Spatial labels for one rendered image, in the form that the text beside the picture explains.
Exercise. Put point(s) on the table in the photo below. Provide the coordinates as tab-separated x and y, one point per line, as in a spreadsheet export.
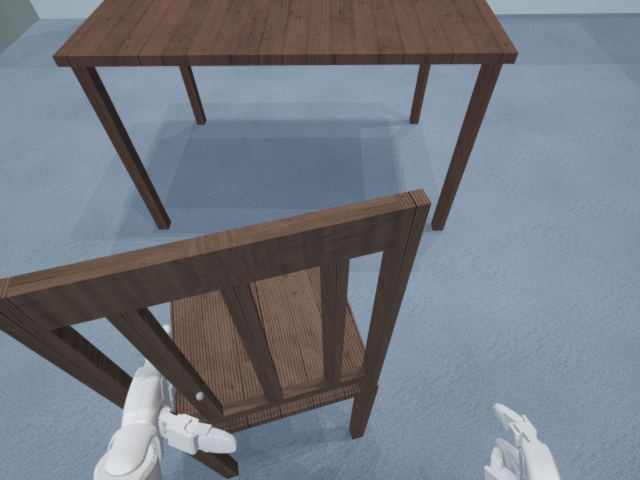
189	33

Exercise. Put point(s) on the robot left forearm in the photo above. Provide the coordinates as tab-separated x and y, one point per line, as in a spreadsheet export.
134	453

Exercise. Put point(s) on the left robot hand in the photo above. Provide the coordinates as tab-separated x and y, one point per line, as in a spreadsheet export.
149	393

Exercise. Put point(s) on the right robot hand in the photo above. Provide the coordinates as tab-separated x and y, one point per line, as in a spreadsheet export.
533	460

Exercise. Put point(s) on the chair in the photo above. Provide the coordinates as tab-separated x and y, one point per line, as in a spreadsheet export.
261	323

